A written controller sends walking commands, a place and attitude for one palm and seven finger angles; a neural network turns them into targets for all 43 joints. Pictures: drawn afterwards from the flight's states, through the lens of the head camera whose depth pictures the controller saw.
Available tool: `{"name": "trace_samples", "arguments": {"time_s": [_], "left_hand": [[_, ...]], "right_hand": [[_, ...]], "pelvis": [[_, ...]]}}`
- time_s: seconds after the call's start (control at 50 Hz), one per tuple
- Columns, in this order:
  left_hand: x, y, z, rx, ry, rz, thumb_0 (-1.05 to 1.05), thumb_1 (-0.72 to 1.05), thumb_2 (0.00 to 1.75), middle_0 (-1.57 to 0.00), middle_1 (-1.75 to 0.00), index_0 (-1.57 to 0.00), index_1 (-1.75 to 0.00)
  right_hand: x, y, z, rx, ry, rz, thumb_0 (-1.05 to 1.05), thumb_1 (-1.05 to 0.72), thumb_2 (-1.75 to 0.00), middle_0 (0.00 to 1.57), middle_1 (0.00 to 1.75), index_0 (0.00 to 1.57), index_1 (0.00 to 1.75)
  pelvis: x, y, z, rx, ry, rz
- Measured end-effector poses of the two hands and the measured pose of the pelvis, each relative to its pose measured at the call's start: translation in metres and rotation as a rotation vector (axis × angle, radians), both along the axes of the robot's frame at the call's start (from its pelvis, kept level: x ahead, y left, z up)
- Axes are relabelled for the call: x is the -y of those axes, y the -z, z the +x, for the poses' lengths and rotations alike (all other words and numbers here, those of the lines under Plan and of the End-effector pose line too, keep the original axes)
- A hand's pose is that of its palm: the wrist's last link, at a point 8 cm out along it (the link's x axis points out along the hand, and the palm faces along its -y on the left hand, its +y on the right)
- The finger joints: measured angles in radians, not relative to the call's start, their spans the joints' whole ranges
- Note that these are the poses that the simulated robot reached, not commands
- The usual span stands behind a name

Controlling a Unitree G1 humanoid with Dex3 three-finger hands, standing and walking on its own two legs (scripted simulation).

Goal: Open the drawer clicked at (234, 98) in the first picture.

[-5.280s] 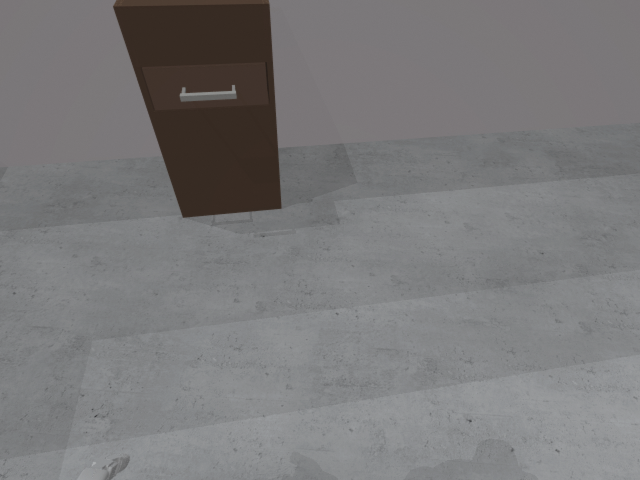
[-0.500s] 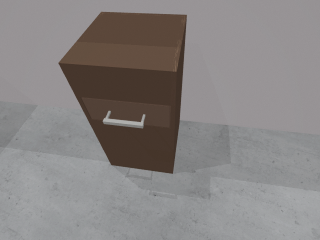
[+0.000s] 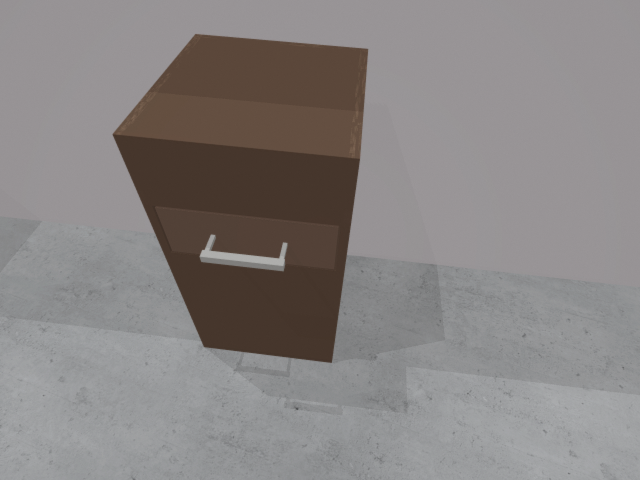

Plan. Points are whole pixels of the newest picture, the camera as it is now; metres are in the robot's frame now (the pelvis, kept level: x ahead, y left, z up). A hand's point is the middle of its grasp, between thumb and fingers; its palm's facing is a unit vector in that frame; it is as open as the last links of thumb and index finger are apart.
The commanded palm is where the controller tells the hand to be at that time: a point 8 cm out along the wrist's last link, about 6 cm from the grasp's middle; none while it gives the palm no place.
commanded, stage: come to a stop and stand still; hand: left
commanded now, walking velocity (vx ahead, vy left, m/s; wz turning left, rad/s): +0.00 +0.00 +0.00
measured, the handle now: (245, 252) +0.58 +0.20 -0.18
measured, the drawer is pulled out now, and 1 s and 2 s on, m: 0.00 0.00 0.00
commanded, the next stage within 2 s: look again from close up in 0.36 s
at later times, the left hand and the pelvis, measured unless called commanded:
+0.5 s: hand out of the picture +0.00 +0.15 -0.18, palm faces +0.04 -0.98 -0.19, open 7.3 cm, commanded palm none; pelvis +0.00 -0.01 +0.00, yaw +0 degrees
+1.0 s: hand out of the picture -0.01 +0.16 -0.18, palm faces +0.04 -0.98 -0.20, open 7.4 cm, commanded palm none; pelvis -0.01 -0.01 -0.01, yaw +0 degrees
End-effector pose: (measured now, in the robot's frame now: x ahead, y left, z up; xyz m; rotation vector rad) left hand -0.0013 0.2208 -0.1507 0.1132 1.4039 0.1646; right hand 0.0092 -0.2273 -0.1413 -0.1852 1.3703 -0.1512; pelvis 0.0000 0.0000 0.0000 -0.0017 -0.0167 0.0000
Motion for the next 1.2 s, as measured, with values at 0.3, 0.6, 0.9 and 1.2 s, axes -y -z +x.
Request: {"name": "trace_samples", "arguments": {"time_s": [0.3, 0.6, 0.9, 1.2], "left_hand": [[0.004, -0.004, 0.009, 0.003, 0.006, 0.021, 0.0, 0.92, 0.89, -0.2, -0.29, -0.2, -0.3], [0.015, 0.002, -0.018, -0.01, 0.011, 0.009, 0.01, 0.92, 0.89, -0.2, -0.29, -0.2, -0.3], [0.007, -0.004, -0.017, 0.016, 0.014, 0.033, 0.0, 0.91, 0.89, -0.2, -0.29, -0.2, -0.3], [0.025, 0.0, -0.009, 0.002, -0.002, 0.009, 0.01, 0.92, 0.89, -0.2, -0.29, -0.2, -0.3]], "right_hand": [[-0.016, 0.007, -0.039, -0.103, 0.048, 0.059, 0.0, -0.9, -0.9, 0.2, 0.3, 0.2, 0.3], [-0.001, 0.012, -0.015, 0.003, 0.008, 0.041, 0.01, -0.91, -0.9, 0.2, 0.3, 0.2, 0.3], [0.0, 0.015, -0.019, 0.015, -0.014, 0.061, 0.01, -0.92, -0.9, 0.2, 0.3, 0.2, 0.3], [0.005, 0.018, -0.032, -0.076, -0.005, 0.072, 0.0, -0.91, -0.9, 0.2, 0.3, 0.2, 0.3]], "pelvis": [[0.006, 0.0, 0.006, 0.007, -0.001, 0.0], [0.007, 0.007, -0.005, 0.001, -0.01, -0.008], [0.011, 0.007, -0.01, 0.011, -0.005, 0.008], [0.021, 0.01, 0.002, -0.003, -0.011, 0.006]]}}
